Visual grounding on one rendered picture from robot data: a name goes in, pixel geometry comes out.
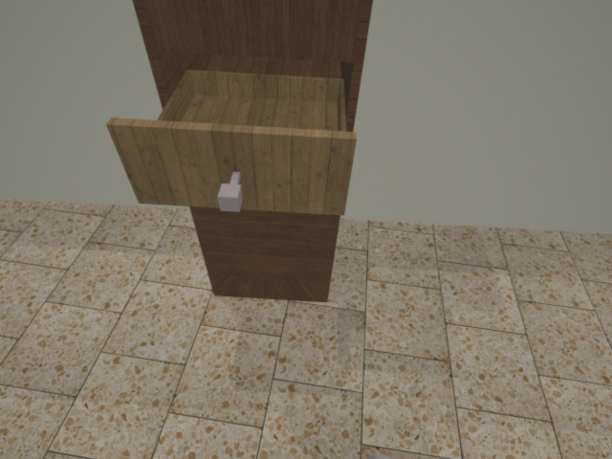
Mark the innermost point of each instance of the drawer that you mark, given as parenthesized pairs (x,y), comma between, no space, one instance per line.
(286,135)

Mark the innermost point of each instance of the handle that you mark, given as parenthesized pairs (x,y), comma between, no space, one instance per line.
(230,195)

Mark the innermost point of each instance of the cabinet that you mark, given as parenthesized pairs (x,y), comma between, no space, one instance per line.
(257,253)

